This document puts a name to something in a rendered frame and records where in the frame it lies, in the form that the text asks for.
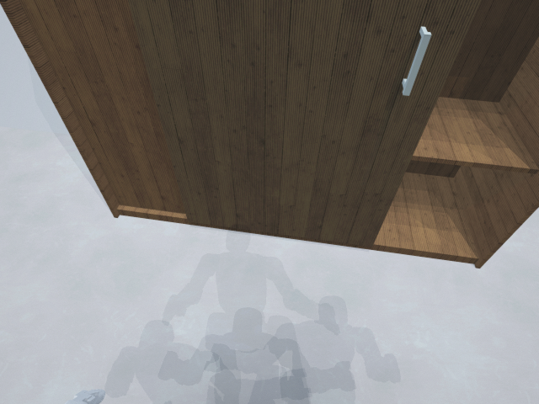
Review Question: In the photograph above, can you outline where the handle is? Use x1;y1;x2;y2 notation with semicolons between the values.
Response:
402;26;432;96

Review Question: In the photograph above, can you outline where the wardrobe door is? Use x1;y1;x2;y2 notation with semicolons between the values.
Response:
19;0;185;214
128;0;482;247

